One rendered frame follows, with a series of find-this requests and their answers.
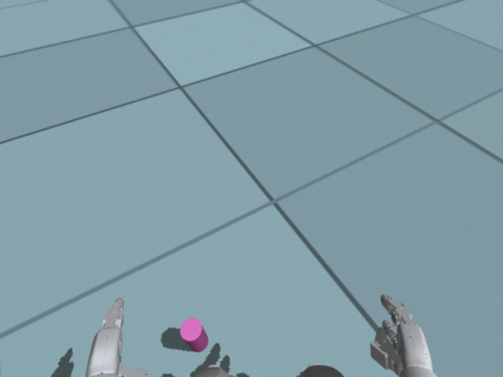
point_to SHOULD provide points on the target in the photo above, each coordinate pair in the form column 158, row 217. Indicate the can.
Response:
column 194, row 334

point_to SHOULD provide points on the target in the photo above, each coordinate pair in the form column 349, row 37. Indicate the right robot hand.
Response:
column 409, row 344

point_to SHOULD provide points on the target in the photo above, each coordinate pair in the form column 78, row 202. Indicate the left robot hand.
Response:
column 105, row 354

